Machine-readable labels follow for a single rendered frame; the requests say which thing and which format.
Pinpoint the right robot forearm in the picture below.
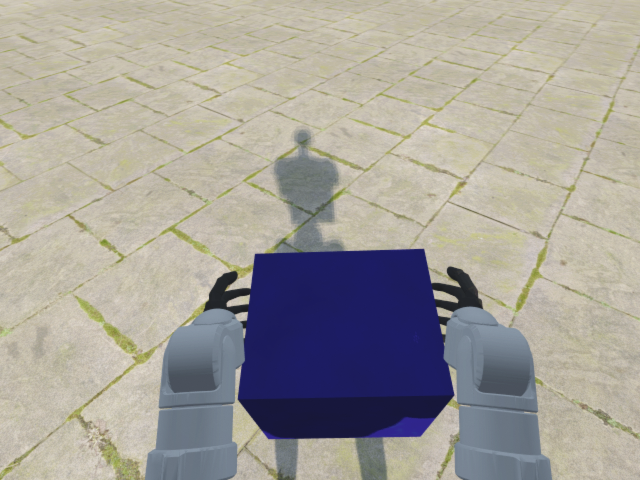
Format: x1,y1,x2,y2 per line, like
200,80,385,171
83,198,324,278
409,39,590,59
443,307,552,480

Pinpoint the right robot hand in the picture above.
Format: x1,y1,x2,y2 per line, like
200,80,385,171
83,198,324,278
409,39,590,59
431,267,483,343

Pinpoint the left robot forearm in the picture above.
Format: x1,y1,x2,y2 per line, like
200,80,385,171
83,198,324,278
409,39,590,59
145,309,245,480

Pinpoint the carton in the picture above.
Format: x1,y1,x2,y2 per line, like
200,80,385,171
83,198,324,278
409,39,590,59
238,249,454,439

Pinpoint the left robot hand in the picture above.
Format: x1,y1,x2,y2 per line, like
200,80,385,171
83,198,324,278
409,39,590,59
203,271,251,341

